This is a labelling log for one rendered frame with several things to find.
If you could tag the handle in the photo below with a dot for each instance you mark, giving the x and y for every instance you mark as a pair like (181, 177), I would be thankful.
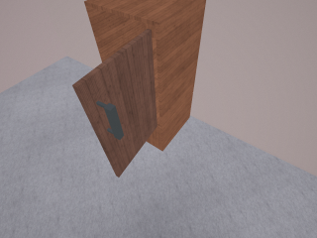
(113, 118)

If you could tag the cupboard door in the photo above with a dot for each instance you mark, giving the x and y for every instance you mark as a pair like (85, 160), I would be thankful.
(127, 80)

